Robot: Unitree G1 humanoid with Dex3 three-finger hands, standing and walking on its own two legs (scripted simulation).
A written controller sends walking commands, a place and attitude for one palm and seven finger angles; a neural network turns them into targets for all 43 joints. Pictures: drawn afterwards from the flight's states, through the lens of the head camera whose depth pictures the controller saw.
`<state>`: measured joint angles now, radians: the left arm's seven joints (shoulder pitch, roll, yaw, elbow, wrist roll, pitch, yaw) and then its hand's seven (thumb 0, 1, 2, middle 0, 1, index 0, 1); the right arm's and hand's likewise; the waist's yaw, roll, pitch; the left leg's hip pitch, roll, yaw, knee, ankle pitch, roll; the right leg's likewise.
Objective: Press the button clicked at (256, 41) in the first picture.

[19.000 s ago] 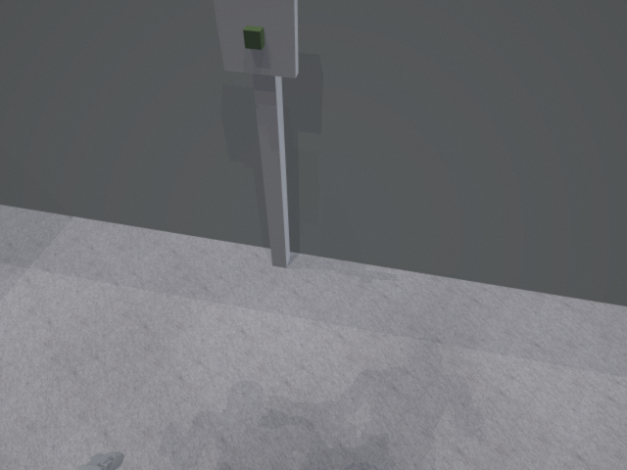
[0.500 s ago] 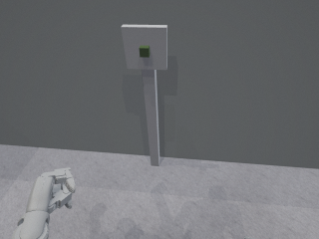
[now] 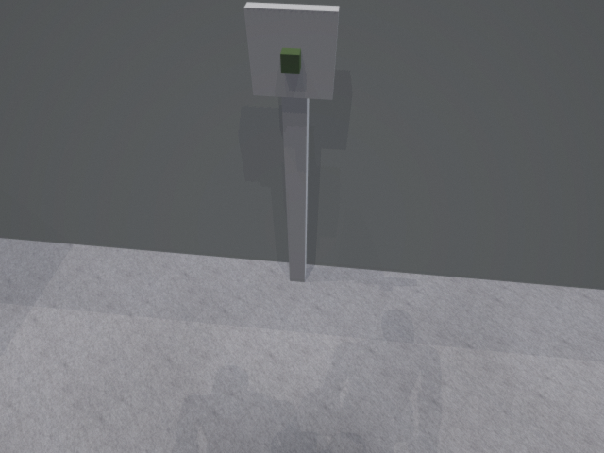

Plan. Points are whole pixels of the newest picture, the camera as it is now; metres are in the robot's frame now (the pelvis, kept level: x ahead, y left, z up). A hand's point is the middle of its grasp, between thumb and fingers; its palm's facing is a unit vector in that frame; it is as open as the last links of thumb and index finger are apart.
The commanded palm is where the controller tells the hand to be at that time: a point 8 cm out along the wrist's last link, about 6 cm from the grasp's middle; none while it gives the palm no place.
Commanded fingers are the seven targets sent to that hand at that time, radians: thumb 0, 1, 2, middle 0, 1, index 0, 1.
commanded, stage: let the arm hang, fingers relaxed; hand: left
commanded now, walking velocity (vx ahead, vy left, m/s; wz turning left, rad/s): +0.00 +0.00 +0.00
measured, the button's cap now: (291, 59) +0.80 +0.08 +0.13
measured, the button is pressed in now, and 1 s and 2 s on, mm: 0 0 0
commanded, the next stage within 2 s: stand and wait in 0.48 s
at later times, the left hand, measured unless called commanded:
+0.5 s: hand out of the picture +0.00 +0.17 -0.18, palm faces +0.02 -0.98 -0.18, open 7.4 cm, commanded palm none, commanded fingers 0.00 0.90 0.90 -0.20 -0.30 -0.20 -0.30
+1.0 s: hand out of the picture +0.02 +0.16 -0.17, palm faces +0.02 -0.98 -0.18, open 7.4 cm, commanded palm none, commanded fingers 0.00 0.90 0.90 -0.20 -0.30 -0.20 -0.30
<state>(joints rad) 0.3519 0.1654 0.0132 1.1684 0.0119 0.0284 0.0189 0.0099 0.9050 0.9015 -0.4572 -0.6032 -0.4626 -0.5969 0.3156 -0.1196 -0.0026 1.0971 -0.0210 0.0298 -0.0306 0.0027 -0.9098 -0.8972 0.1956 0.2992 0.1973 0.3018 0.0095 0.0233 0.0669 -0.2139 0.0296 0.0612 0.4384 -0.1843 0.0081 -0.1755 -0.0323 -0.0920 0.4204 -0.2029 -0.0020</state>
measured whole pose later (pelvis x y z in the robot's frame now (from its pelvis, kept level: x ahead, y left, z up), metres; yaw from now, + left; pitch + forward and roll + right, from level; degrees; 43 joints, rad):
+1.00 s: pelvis +0.02 +0.00 +0.00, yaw -1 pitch -2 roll +0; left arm 0.25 0.12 0.02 1.16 0.01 0.00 0.03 0.01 0.91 0.90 -0.20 -0.29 -0.20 -0.30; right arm 0.28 -0.12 -0.02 1.13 -0.02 0.01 -0.04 0.00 -0.92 -0.90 0.19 0.30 0.20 0.30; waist -0.01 0.01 0.06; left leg -0.18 0.03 0.08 0.41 -0.19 0.00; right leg -0.17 -0.03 -0.07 0.41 -0.22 0.00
